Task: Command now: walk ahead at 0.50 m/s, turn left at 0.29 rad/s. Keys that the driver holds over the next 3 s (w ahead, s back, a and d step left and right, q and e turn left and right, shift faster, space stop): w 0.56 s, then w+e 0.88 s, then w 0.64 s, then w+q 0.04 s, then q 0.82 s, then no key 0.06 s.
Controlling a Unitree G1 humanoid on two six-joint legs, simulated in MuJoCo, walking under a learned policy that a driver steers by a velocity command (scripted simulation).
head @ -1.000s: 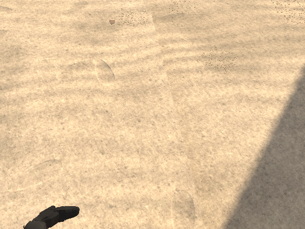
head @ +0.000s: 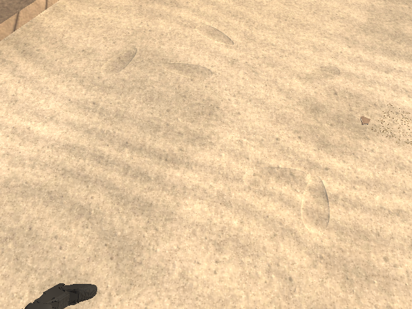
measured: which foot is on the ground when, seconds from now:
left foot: down 0.00-0.12, up 0.14-0.60, down 0.62-1.00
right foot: up 0.00-0.08, down 0.10-0.64, up 0.66-1.00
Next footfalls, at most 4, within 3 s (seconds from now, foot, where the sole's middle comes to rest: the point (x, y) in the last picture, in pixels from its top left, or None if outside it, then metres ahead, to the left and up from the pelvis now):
0.10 right None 0.23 -0.14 -0.78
0.62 left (155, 299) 0.51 0.12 -0.78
1.14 right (231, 223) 0.77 -0.15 -0.78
1.64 left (202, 151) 1.12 -0.07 -0.78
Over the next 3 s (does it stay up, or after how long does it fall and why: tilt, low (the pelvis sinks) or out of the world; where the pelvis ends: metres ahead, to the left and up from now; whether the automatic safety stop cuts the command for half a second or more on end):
stays up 1.31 -0.32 0.00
